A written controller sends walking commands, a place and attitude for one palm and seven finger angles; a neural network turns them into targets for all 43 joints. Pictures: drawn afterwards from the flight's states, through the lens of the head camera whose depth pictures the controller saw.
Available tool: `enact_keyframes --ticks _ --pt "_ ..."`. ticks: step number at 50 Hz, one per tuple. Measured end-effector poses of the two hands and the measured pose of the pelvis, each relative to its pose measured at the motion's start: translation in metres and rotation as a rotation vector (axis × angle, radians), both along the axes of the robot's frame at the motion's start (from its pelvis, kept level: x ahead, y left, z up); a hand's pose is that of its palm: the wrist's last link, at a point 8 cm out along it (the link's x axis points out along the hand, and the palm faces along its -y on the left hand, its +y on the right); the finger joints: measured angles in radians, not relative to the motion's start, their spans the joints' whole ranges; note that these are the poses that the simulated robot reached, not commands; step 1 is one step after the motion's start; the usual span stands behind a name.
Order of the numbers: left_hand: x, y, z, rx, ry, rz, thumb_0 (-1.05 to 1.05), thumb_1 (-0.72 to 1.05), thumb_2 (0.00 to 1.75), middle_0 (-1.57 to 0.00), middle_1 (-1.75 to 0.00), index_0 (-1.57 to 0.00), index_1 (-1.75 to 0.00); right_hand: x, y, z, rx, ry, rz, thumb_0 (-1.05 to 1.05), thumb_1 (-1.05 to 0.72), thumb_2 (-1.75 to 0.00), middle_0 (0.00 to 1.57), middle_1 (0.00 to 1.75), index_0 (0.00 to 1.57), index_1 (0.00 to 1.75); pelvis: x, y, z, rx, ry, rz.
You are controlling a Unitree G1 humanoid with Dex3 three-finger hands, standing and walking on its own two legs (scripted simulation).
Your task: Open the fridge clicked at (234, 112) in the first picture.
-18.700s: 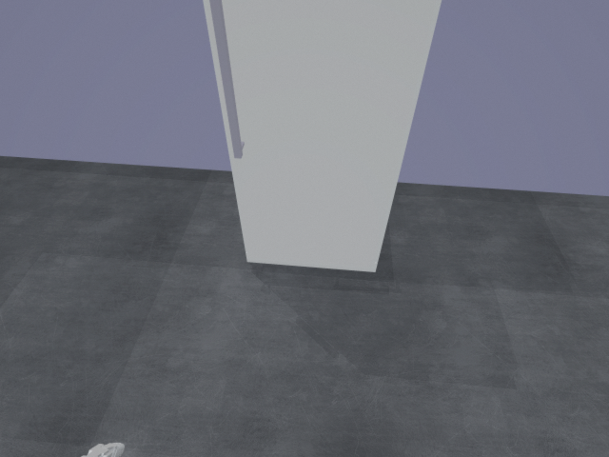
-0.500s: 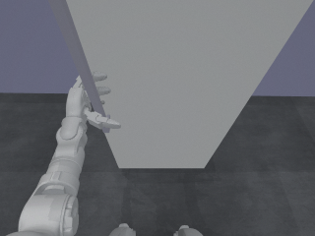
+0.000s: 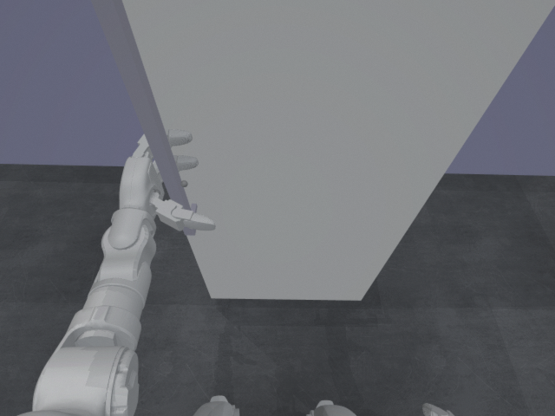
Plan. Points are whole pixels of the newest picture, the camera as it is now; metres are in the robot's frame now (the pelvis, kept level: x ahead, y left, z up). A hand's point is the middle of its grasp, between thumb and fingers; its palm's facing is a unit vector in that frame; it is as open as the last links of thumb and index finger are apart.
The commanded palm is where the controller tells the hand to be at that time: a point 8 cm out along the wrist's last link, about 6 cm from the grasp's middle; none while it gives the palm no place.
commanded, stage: slide the fingers in behind the handle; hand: left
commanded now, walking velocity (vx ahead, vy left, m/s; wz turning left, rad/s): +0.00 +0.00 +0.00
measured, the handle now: (159, 124) +0.48 +0.16 +0.15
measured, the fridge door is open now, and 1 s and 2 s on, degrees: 0 0 0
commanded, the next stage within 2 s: grip the handle and tug to test in 0.18 s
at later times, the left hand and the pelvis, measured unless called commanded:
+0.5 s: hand (184, 183) +0.43 +0.14 +0.08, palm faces -0.03 -1.00 -0.01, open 12.8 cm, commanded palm +0.40 +0.19 +0.08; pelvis +0.00 +0.01 +0.00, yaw +0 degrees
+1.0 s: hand (183, 182) +0.43 +0.14 +0.08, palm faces -0.03 -1.00 -0.02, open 5.3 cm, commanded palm +0.41 +0.19 +0.08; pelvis +0.00 +0.01 +0.00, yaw +0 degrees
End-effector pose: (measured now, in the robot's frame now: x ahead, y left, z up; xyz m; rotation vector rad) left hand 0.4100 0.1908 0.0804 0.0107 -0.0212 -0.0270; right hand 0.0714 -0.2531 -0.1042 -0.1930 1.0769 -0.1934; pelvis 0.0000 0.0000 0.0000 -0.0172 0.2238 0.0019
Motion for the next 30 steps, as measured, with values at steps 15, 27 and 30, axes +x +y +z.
enact_keyframes --ticks 15,27,30 --pt "0.002 0.0 -0.002 -0.003 -0.002 -0.003 -0.01 -0.5 0.3 -0.3 -1.2 -0.3 -1.2 -0.012 0.006 -0.003 0.002 0.027 -0.013 0.01 -0.91 -0.9 0.2 0.3 0.2 0.3 -0.002 0.005 -0.001 -0.003 0.006 -0.005" --pt "0.003 0.001 -0.003 0.0 0.003 -0.003 -0.01 -0.25 0.41 -0.32 -1.24 -0.33 -1.24 -0.014 0.008 -0.002 -0.003 0.031 -0.014 0.01 -0.91 -0.9 0.2 0.3 0.2 0.3 -0.003 0.007 -0.001 -0.004 0.002 -0.005" --pt "0.004 0.002 -0.002 -0.002 0.0 -0.001 -0.01 -0.13 0.46 -0.34 -1.25 -0.34 -1.26 -0.014 0.007 -0.001 -0.006 0.029 -0.015 0.01 -0.91 -0.9 0.2 0.3 0.2 0.3 -0.003 0.007 -0.001 -0.004 0.004 -0.007"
